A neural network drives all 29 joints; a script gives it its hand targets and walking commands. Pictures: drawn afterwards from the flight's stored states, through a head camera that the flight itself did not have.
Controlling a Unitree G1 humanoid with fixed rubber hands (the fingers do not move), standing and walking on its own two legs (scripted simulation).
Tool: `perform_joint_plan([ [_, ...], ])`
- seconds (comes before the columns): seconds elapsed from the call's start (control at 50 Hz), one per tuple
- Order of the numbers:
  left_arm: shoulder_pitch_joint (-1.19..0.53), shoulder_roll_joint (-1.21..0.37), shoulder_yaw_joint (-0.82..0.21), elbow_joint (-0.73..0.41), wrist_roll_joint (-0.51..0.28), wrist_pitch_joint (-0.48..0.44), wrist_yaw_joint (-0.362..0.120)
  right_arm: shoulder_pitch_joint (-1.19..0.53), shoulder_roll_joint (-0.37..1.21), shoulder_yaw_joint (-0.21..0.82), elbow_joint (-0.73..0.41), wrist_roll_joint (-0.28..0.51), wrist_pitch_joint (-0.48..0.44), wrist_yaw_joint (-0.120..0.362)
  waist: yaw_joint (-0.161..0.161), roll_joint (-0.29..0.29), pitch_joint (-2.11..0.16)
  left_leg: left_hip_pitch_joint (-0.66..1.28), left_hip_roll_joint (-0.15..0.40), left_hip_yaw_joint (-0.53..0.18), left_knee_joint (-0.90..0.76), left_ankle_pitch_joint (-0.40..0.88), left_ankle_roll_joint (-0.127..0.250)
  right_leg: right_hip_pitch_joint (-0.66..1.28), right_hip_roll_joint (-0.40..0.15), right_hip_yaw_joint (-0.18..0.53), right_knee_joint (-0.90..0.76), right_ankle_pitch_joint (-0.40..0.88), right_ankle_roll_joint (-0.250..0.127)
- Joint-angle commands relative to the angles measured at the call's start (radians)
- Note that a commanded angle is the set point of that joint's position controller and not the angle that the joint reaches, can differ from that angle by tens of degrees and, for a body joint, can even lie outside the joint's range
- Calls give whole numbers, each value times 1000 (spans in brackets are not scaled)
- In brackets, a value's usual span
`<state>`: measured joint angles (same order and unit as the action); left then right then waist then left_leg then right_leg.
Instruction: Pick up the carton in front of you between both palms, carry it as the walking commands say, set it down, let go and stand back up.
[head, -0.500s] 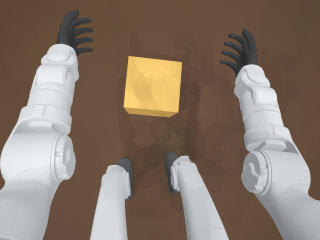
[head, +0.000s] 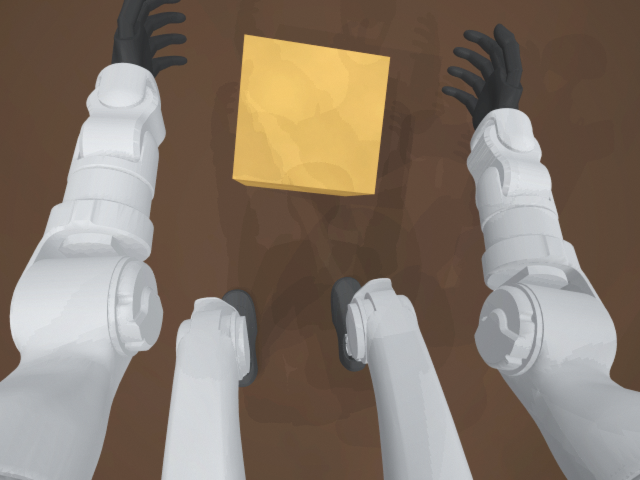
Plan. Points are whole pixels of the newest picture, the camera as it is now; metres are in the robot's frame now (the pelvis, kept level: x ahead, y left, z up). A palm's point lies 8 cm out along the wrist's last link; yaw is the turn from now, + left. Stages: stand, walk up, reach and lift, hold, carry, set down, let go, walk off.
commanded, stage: reach and lift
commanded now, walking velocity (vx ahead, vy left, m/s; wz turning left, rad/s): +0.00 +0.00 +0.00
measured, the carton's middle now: (305, 132) +0.51 -0.04 -0.42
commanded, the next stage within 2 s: none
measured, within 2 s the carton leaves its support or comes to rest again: leaves its support in 1.36 s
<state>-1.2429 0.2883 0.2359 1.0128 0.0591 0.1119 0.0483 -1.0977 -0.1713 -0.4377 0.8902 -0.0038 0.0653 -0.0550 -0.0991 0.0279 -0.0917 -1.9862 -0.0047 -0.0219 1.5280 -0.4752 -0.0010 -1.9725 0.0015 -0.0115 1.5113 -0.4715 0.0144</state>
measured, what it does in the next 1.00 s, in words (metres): lowers itself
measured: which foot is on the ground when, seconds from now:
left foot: down 0.00-1.00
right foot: down 0.00-1.00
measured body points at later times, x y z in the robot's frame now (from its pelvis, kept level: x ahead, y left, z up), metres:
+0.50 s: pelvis -0.05 +0.00 -0.17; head +0.33 +0.00 +0.06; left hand +0.55 +0.14 -0.36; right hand +0.49 -0.23 -0.35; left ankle +0.07 +0.12 -0.51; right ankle +0.07 -0.12 -0.51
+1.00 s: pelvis -0.05 +0.00 -0.18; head +0.33 -0.01 +0.06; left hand +0.54 +0.11 -0.36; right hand +0.49 -0.20 -0.36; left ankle +0.07 +0.12 -0.51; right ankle +0.07 -0.12 -0.51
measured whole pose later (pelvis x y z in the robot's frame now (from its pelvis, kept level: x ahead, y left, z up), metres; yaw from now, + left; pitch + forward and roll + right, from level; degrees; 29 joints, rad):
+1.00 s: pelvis -0.05 +0.00 -0.18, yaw -1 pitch +37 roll -2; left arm -1.61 0.40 -0.06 1.26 -0.22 0.06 0.08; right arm -1.47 -0.27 -0.15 1.13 0.25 0.04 -0.14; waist -0.10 0.00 0.39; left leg -2.27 0.00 -0.03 2.19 -0.56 0.00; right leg -2.26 0.02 -0.01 2.16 -0.55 0.02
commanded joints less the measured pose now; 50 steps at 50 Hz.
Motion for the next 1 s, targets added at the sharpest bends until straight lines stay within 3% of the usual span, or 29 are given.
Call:
perform_joint_plan([
  [0.0,-298,139,-68,-127,-75,-19,29,-216,-173,53,-105,71,-17,-26,-42,93,-1067,634,-75,5,105,478,-17,415,61,-43,57,511,59],
  [0.14,-485,204,-190,-101,-205,16,54,-384,-247,166,-80,204,22,-69,-49,110,-1070,603,-56,16,275,278,-16,330,39,-68,230,301,51],
  [0.3,-628,250,-237,76,-255,19,53,-551,-289,207,74,237,26,-87,-57,85,-864,465,-28,7,390,94,-7,266,7,-61,356,135,40],
  [0.42,-672,269,-259,151,-273,-24,37,-618,-294,225,166,231,-11,-75,-53,63,-749,363,-16,0,474,114,-9,264,1,-38,443,180,35],
  [0.52,-712,293,-295,107,-311,-54,43,-655,-303,269,147,268,-38,-86,-47,62,-869,418,-18,12,546,217,-9,354,10,-31,500,303,36],
  [0.64,-677,265,-319,38,-317,-61,50,-589,-282,275,94,292,-49,-106,-51,106,-954,466,-26,25,586,302,-12,385,28,-31,521,400,33],
  [0.8,-586,221,-278,139,-288,-54,35,-544,-224,254,169,239,-41,-95,-45,59,-690,282,-32,11,541,177,-11,269,29,-30,500,259,36],
  [0.98,-682,105,-297,163,-276,-67,36,-667,-112,305,141,249,-43,-80,-14,28,-684,295,-43,10,517,141,0,295,45,-31,489,232,43],
])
